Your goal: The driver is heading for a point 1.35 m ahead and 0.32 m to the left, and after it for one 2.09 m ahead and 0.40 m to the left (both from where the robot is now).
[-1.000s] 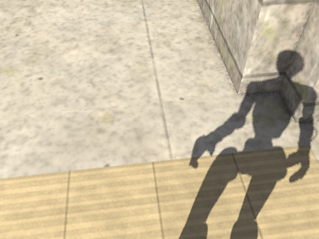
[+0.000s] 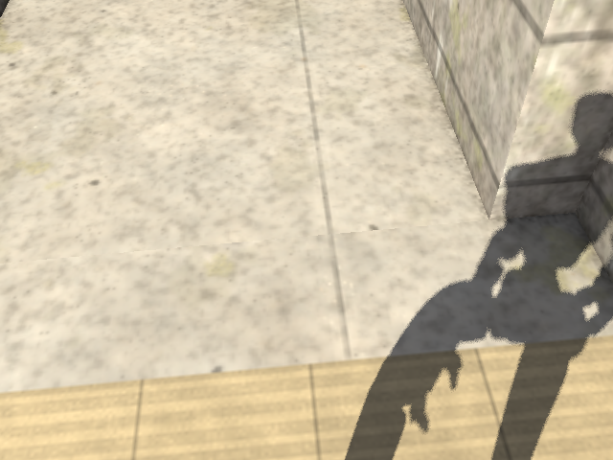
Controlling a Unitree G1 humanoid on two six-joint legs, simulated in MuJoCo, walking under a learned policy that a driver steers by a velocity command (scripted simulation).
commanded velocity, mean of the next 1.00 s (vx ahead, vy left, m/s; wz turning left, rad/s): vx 0.49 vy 0.00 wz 0.02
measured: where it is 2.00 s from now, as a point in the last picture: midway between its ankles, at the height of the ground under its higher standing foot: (304, 249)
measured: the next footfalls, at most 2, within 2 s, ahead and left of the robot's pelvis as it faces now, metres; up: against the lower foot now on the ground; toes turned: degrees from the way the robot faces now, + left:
left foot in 0.20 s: +0.29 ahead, +0.08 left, +0.00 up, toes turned +4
right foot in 0.74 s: +0.60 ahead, -0.08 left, +0.00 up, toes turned -4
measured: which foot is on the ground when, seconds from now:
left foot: up 0.00-0.18, down 0.20-0.74, up 0.76-1.00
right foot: down 0.00-0.20, up 0.22-0.72, down 0.74-1.00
